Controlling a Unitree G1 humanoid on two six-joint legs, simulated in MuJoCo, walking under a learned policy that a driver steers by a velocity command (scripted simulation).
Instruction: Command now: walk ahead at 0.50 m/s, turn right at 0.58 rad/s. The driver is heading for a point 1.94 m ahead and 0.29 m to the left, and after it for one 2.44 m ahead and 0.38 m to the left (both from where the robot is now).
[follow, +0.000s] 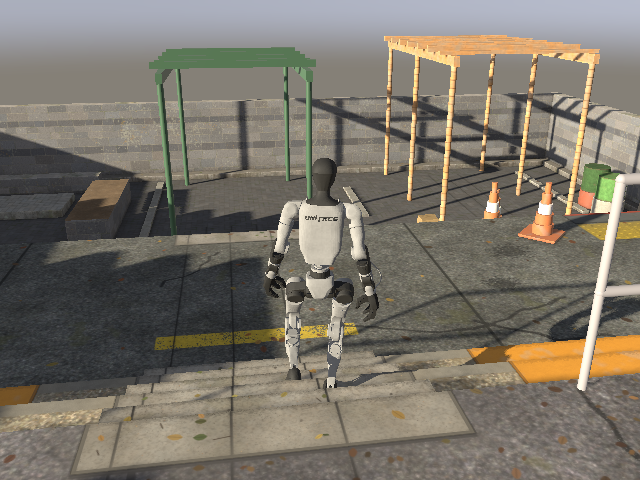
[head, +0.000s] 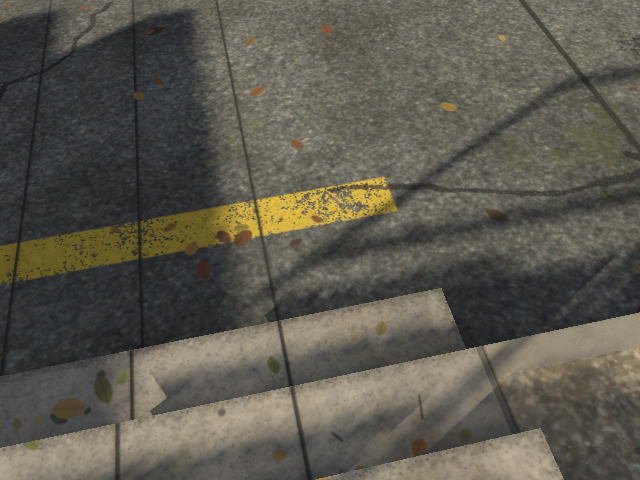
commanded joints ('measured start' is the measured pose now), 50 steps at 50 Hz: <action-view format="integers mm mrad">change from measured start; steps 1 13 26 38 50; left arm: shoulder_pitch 237 316 434 -64 390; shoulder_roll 130 89 120 78 146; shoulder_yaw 16 2 -16 -18 10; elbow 19 41 14 -86 -59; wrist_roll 13 -4 -10 41 27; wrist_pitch -5 -66 -83 -58 -86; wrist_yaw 24 39 44 7 25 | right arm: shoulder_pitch -83 -279 330 103 306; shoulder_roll -140 -62 -243 -65 -76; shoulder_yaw -29 -37 -90 -27 -26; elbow -128 -152 20 -42 -72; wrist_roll -31 -29 42 35 60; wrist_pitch -11 27 4 -38 18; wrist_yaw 7 78 86 6 -3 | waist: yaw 82 96 -60 26 66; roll -6 -91 180 -51 -268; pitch -74 5 -425 -61 -337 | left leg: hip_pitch -495 -136 1075 172 -346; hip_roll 60 -28 279 -110 -262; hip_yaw -109 -95 -612 -360 -204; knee -322 -1087 -1261 -1330 -20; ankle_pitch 292 1129 940 584 -271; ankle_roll -19 7 391 239 140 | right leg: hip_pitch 346 -2 -677 -257 973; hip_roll -425 -173 -19 -129 -440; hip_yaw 570 411 51 102 331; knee -230 -95 1493 58 114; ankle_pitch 105 -255 -522 653 987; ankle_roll -236 -134 63 108 -12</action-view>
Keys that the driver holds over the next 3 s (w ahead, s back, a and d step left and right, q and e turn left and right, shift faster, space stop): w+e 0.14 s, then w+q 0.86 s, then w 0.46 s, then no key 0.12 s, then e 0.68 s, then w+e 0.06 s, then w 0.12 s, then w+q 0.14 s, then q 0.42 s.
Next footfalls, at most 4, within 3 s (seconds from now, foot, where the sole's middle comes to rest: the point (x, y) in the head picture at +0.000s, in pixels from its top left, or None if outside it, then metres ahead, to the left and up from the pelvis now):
0.46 left None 0.40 0.13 -0.89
0.96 right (336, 417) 0.70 -0.01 -1.03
1.54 left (231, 367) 0.93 0.29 -1.17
2.18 right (311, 309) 1.20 0.05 -1.31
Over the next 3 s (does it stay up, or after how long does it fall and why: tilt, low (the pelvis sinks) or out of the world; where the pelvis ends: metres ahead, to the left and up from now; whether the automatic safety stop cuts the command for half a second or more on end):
stays up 1.23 0.26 -0.56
